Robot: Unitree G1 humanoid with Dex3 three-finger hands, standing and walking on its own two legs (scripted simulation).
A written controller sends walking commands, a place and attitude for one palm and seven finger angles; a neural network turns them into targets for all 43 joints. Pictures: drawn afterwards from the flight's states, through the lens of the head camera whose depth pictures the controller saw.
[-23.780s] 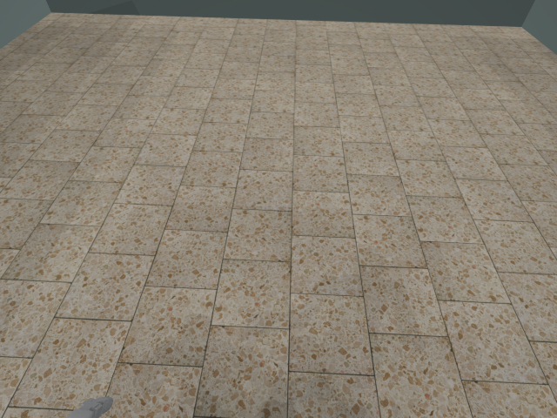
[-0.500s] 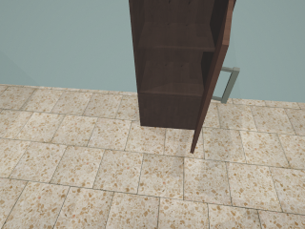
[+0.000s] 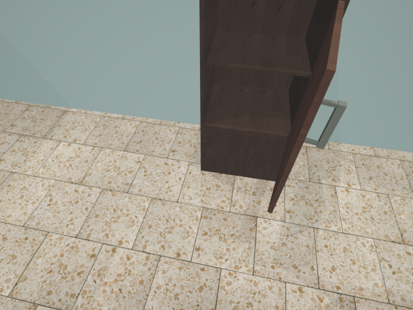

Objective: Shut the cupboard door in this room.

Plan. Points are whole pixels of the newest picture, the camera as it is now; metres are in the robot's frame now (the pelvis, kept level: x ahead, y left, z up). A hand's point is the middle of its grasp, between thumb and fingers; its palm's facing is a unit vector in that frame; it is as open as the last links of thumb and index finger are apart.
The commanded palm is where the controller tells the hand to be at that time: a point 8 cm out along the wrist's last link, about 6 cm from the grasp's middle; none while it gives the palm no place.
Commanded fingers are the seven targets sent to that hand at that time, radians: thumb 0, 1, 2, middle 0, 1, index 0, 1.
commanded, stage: stand and wait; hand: left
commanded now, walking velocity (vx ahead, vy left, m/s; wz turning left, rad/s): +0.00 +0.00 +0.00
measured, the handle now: (322, 124) +0.55 -0.26 +0.05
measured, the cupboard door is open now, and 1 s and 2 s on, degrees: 77 77 77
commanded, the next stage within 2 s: turn or walk to find it in 0.04 s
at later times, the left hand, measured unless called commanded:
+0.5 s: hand out of the picture +0.04 +0.18 -0.17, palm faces -0.06 -0.97 -0.22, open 7.4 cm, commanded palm none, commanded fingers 0.00 0.90 0.90 -0.20 -0.30 -0.20 -0.30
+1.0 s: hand out of the picture +0.05 +0.18 -0.17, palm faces -0.07 -0.97 -0.22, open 7.4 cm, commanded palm none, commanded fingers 0.00 0.90 0.90 -0.20 -0.30 -0.20 -0.30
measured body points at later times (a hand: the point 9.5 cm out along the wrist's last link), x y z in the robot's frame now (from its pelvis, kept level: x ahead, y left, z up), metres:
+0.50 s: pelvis -0.01 +0.00 +0.00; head +0.01 -0.01 +0.45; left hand +0.04 +0.23 -0.15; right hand -0.02 -0.23 -0.16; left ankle -0.03 +0.12 -0.74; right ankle +0.00 -0.12 -0.74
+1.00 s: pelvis +0.02 +0.00 +0.00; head +0.04 -0.01 +0.45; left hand +0.05 +0.23 -0.15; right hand +0.00 -0.24 -0.16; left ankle -0.03 +0.12 -0.74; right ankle +0.00 -0.12 -0.74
